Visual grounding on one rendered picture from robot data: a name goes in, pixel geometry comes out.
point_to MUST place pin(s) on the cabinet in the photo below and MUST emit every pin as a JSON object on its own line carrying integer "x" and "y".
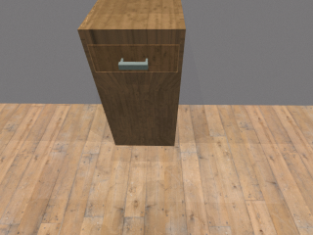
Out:
{"x": 141, "y": 107}

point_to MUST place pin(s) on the drawer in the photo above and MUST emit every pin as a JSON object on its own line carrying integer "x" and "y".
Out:
{"x": 161, "y": 57}

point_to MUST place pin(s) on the handle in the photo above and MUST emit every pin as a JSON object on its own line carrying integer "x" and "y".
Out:
{"x": 133, "y": 66}

